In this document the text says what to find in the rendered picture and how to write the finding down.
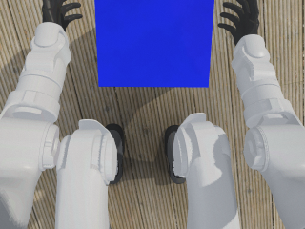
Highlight left robot upper arm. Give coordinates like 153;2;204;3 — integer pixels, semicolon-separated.
0;117;61;229

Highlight left robot forearm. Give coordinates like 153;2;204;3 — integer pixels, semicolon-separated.
0;22;71;123

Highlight robot thigh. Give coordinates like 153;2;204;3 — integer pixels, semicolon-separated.
173;121;240;229
54;129;117;229

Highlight right robot upper arm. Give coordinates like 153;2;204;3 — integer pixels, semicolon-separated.
243;124;305;229

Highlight right robot hand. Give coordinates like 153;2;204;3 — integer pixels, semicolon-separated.
217;0;260;45

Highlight carton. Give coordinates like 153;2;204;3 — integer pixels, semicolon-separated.
94;0;214;88

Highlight right robot forearm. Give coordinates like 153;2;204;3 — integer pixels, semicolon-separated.
231;34;305;130

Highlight left robot hand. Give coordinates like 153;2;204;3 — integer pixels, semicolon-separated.
41;0;83;32

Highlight left robot thigh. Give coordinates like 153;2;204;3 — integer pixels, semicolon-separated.
54;129;117;229

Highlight right robot thigh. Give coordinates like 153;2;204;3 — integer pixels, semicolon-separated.
173;121;240;229

